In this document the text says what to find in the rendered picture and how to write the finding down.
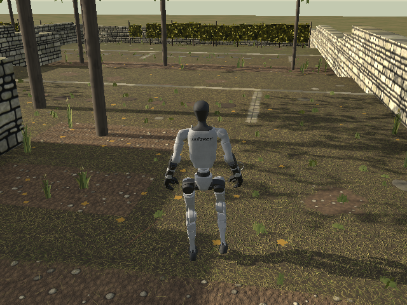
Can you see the right robot foot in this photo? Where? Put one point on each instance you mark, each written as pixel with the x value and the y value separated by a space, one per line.
pixel 223 249

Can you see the right robot forearm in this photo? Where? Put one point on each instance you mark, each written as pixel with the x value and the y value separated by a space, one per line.
pixel 234 167

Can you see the robot left hand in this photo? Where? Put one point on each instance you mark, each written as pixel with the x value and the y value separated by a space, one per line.
pixel 172 181

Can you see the right robot upper arm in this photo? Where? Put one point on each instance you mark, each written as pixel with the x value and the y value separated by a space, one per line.
pixel 223 135

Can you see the robot head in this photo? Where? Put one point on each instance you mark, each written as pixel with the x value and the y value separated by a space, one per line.
pixel 201 110

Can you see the robot right hand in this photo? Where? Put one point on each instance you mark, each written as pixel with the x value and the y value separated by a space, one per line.
pixel 233 179

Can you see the left robot upper arm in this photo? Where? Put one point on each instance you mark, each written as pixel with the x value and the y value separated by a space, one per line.
pixel 178 146

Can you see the left robot forearm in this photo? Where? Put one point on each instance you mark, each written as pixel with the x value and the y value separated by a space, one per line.
pixel 171 169

